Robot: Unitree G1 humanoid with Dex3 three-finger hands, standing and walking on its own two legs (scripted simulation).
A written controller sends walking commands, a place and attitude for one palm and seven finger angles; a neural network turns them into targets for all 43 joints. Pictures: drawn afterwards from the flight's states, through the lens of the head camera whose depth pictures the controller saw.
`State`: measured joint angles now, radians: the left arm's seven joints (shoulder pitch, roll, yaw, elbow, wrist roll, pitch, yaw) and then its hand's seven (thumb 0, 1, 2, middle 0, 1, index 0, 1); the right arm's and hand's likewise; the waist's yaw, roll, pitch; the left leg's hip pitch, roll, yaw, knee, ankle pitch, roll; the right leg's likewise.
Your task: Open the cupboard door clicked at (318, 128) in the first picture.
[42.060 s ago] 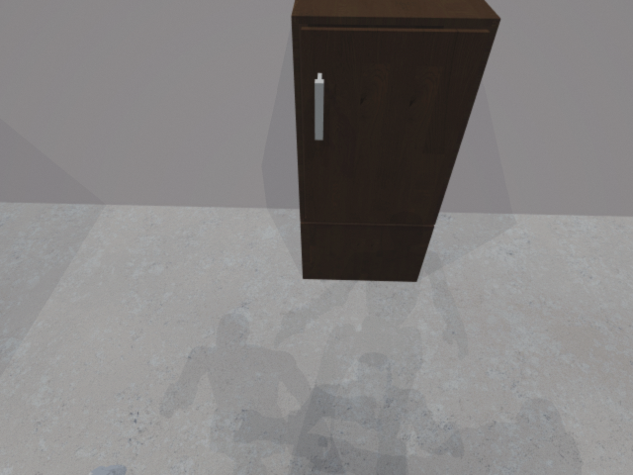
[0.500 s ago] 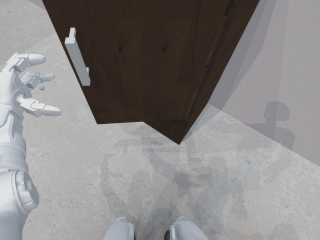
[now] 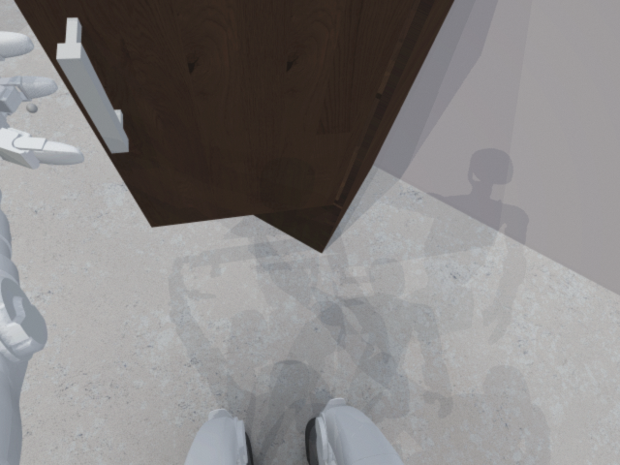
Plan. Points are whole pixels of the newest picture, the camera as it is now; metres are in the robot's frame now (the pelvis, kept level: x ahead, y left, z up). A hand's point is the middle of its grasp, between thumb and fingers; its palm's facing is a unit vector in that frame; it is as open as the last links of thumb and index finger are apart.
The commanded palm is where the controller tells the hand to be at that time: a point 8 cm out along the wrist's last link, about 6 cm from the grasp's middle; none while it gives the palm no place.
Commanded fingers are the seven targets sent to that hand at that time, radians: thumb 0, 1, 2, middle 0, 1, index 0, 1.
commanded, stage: move the hooked fingers beside the handle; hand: left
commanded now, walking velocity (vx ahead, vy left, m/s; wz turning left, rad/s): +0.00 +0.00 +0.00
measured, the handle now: (98, 92) +0.56 +0.20 +0.07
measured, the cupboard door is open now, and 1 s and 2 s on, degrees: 40 40 40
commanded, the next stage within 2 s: slide the fingers in behind the handle in 0.78 s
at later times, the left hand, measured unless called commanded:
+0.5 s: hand (32, 119) +0.51 +0.26 +0.08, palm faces +0.09 -1.00 -0.02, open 14.0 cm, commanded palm +0.49 +0.30 +0.08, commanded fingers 0.00 -0.50 0.30 -0.30 -1.20 -0.30 -1.20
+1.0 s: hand (38, 121) +0.51 +0.25 +0.08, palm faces +0.09 -1.00 -0.02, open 14.0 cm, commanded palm +0.48 +0.29 +0.07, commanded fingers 0.00 -0.50 0.30 -0.30 -1.20 -0.30 -1.20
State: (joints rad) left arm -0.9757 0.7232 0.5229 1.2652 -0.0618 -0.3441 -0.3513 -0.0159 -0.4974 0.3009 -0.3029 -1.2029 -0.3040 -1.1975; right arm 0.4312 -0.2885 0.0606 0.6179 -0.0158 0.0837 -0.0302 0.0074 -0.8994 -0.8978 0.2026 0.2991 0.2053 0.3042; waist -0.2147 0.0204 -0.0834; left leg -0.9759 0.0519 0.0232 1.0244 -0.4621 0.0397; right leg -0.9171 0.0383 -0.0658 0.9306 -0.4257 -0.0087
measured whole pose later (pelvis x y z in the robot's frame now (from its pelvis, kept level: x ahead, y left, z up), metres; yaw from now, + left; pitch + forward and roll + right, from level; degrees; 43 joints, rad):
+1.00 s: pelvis -0.01 -0.01 +0.00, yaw +0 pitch +23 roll -4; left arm -0.94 0.70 0.50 1.26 -0.09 -0.36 -0.36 -0.02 -0.50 0.30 -0.30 -1.20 -0.30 -1.20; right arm 0.41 -0.29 0.06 0.61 0.00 0.09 -0.03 0.01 -0.90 -0.90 0.20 0.30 0.20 0.30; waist -0.20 0.02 -0.08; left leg -0.97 0.06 0.01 1.03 -0.46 0.02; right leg -0.91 0.05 -0.08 0.95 -0.43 -0.03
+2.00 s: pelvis -0.01 -0.01 +0.00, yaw +1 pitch +21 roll -3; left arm -0.92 0.48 0.40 1.20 -0.08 -0.42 -0.17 -0.02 -0.50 0.30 -0.30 -1.20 -0.30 -1.20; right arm 0.40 -0.26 0.04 0.64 -0.02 0.08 0.01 0.01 -0.90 -0.90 0.20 0.30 0.20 0.30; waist -0.18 0.03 -0.11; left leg -0.94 0.04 0.02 1.03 -0.46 0.03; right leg -0.89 0.03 -0.07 0.96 -0.44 -0.02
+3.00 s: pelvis +0.00 -0.01 +0.00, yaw +1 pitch +23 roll -3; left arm -0.94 0.48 0.40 1.20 -0.06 -0.42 -0.14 -0.01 0.21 0.60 -0.35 -1.28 -0.36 -1.28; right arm 0.40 -0.27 0.03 0.64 -0.02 0.07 0.01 0.01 -0.90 -0.90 0.20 0.30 0.20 0.30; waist -0.18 0.04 -0.11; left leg -0.96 0.05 0.01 1.03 -0.46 0.02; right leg -0.91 0.04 -0.07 0.97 -0.45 -0.03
